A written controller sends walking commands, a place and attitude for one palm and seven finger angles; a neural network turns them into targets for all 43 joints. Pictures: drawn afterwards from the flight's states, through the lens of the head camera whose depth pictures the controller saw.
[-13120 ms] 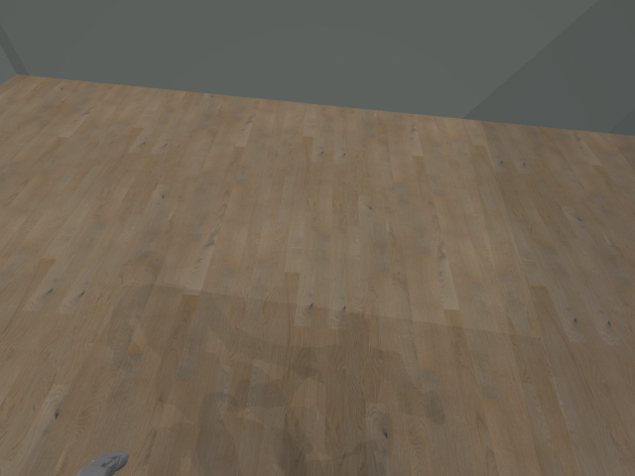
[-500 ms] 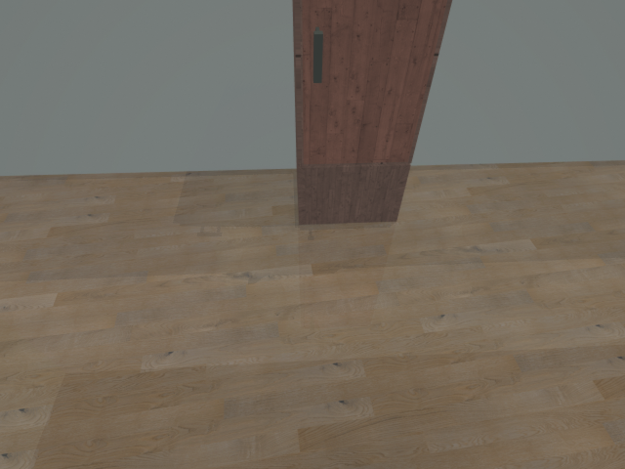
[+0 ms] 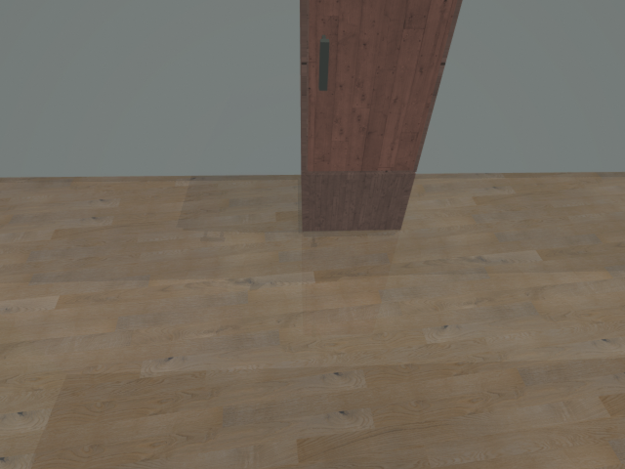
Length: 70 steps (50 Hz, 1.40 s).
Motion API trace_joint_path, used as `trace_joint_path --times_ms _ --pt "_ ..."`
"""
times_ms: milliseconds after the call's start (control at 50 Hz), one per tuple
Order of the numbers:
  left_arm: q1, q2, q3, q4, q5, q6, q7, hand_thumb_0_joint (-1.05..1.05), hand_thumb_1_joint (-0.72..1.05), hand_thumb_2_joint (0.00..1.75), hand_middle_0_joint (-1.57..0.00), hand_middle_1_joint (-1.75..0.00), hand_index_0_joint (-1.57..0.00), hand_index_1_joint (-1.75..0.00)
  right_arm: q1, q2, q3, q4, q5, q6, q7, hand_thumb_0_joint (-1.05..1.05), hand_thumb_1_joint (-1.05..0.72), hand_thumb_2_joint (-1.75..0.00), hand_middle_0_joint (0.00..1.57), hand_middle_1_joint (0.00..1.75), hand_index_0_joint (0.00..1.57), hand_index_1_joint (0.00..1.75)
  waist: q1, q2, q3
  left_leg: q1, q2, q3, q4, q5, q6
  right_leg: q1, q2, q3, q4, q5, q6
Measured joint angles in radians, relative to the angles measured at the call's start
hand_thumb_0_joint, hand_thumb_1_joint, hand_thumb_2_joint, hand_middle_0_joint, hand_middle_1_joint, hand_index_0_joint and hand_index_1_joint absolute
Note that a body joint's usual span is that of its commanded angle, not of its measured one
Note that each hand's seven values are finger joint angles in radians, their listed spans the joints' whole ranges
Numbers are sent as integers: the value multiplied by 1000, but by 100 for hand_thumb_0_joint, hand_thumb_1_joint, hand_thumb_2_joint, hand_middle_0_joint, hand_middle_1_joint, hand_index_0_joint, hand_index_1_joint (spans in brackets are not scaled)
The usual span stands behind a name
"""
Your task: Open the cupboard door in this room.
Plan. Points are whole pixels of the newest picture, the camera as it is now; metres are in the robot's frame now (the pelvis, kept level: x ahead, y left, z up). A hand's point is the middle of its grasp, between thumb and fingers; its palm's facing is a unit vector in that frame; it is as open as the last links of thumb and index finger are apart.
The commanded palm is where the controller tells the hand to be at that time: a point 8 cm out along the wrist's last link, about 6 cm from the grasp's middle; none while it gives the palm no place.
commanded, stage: look at it before walking up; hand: left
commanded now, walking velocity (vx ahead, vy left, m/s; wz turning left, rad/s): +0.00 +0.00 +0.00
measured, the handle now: (323, 62) +1.19 +0.04 +0.01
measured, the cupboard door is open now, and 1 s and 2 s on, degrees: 0 0 0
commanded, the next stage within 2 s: walk to a spot facing it in 0.52 s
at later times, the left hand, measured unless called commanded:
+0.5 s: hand out of the picture -0.02 +0.16 -0.18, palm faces +0.03 -0.98 -0.17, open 7.4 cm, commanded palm none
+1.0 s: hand out of the picture +0.03 +0.18 -0.18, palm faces -0.10 -0.96 -0.25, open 7.4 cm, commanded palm none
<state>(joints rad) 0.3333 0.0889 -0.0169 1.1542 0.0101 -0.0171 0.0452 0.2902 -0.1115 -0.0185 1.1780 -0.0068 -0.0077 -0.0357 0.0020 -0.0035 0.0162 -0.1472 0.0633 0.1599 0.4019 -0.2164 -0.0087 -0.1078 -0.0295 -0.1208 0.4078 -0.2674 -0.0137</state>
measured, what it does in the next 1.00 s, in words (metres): stands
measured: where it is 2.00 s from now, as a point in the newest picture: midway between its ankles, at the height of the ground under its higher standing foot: outside the picture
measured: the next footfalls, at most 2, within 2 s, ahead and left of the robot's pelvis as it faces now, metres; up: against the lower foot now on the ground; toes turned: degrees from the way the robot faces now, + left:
left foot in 1.60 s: +0.34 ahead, +0.02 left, +0.00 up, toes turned -21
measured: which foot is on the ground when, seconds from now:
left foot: down 0.00-1.00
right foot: down 0.00-1.00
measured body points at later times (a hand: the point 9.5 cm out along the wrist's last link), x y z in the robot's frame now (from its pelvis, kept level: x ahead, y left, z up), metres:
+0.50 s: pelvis +0.00 +0.00 +0.00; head +0.01 +0.00 +0.45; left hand -0.02 +0.21 -0.16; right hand -0.01 -0.20 -0.16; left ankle +0.00 +0.12 -0.74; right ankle -0.03 -0.10 -0.74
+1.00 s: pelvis -0.01 -0.01 -0.02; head +0.02 -0.04 +0.43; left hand +0.04 +0.23 -0.16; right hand -0.01 -0.24 -0.19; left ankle +0.00 +0.12 -0.74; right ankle -0.04 -0.09 -0.72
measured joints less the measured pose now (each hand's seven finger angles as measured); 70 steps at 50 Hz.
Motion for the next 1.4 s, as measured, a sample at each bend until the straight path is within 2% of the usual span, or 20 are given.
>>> trace_joint_path --times_ms 680,840,880,920,960,1000,1040,1060,1100,1160,1260,1400 --pt "-33 41 12 -19 2 1 -4 0 90 90 -20 -30 -20 -30 -13 -15 0 -8 -1 -6 2 0 -91 -90 20 30 20 30 0 -2 18 7 -8 3 -3 -7 10 12 -7 4 -15 3 11" --pt "-50 50 47 -55 9 48 -23 0 90 90 -20 -30 -20 -30 -61 -31 -31 -63 -5 21 -3 1 -91 -90 20 30 20 30 8 -4 54 -54 22 67 107 -62 13 -95 6 73 118 -35 9" --pt "-60 62 59 -74 12 60 -30 0 90 90 -20 -30 -20 -30 -74 -33 -40 -84 -7 22 -3 0 -91 -90 20 30 20 30 11 -12 67 -71 28 93 136 -75 15 -152 1 83 212 -67 8" --pt "-70 73 71 -91 15 72 -35 0 90 90 -20 -30 -20 -30 -85 -38 -46 -101 -10 20 -1 0 -91 -90 20 30 20 30 12 -12 81 -77 37 118 159 -86 14 -213 -7 74 356 -151 10" --pt "-78 78 82 -107 18 79 -41 0 90 90 -20 -30 -20 -30 -91 -48 -53 -112 -15 19 3 0 -91 -90 20 30 20 30 11 2 85 -76 52 137 174 -94 6 -246 -14 55 439 -201 13" --pt "-77 78 87 -125 20 77 -51 0 91 90 -20 -30 -20 -30 -91 -64 -59 -117 -20 24 9 0 -91 -90 20 30 20 30 11 29 77 -76 75 151 194 -108 -8 -238 -22 29 419 -197 16" --pt "-62 84 89 -150 21 60 -59 0 91 90 -20 -30 -20 -30 -82 -79 -62 -122 -21 32 16 0 -91 -90 20 30 20 30 15 51 54 -97 107 154 260 -151 -24 -190 -21 10 306 -155 15" --pt "-57 88 89 -157 24 44 -57 0 90 90 -20 -30 -20 -30 -80 -84 -63 -125 -19 40 20 0 -91 -90 20 30 20 30 22 60 43 -131 119 129 339 -233 -31 -190 -9 5 298 -147 -3" --pt "-47 89 83 -166 18 22 -44 0 91 90 -20 -30 -20 -30 -92 -93 -62 -131 -19 62 29 1 -91 -90 20 30 20 30 36 68 41 -216 95 20 536 -314 -39 -187 13 5 308 -149 -40" --pt "-8 83 76 -163 13 0 -37 0 91 90 -20 -30 -20 -30 -138 -98 -61 -154 -22 63 45 1 -91 -90 20 30 20 30 52 46 47 -324 52 -59 726 -207 -40 -137 35 40 209 -100 -59" --pt "63 58 55 -129 9 -19 -48 0 90 90 -20 -30 -20 -30 -200 -109 -62 -214 -24 23 55 1 -91 -90 20 30 20 30 49 23 46 -430 41 -112 759 -27 -61 -41 56 109 24 -23 -58" --pt "122 29 41 -105 15 -40 -43 0 90 90 -20 -30 -20 -30 -233 -126 -59 -234 -20 24 49 1 -91 -90 20 30 20 30 64 31 39 -481 47 -136 679 11 -79 58 69 165 -62 -40 -47"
